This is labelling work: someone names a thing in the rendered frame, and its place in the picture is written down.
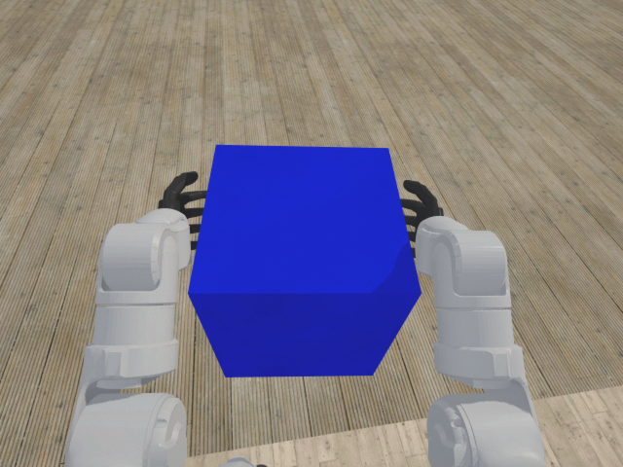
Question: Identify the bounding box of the right robot upper arm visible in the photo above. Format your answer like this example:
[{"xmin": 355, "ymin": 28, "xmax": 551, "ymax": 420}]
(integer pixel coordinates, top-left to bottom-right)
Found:
[{"xmin": 426, "ymin": 392, "xmax": 569, "ymax": 467}]

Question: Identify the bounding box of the carton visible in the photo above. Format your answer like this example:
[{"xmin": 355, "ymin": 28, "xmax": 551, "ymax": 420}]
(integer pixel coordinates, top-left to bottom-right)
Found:
[{"xmin": 188, "ymin": 145, "xmax": 421, "ymax": 377}]

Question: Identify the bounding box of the left robot upper arm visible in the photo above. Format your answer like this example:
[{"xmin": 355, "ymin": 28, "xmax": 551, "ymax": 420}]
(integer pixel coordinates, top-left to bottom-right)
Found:
[{"xmin": 67, "ymin": 393, "xmax": 187, "ymax": 467}]

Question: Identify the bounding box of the right robot hand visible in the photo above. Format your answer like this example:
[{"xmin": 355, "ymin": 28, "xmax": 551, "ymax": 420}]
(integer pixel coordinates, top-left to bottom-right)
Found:
[{"xmin": 400, "ymin": 180, "xmax": 444, "ymax": 258}]

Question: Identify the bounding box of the right robot forearm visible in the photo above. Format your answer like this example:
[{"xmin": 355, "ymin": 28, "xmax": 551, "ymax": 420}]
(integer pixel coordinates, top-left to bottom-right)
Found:
[{"xmin": 415, "ymin": 216, "xmax": 545, "ymax": 460}]

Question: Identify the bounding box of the left robot forearm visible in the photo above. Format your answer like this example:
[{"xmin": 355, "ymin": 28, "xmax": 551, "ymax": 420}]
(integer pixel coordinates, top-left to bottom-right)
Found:
[{"xmin": 65, "ymin": 208, "xmax": 192, "ymax": 467}]

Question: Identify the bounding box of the robot left shin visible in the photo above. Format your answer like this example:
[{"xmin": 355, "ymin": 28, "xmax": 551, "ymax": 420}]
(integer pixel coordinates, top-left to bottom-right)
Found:
[{"xmin": 228, "ymin": 456, "xmax": 255, "ymax": 466}]

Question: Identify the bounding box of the left robot hand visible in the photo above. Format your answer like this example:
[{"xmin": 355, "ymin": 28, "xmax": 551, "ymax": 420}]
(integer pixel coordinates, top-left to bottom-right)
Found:
[{"xmin": 158, "ymin": 171, "xmax": 207, "ymax": 250}]

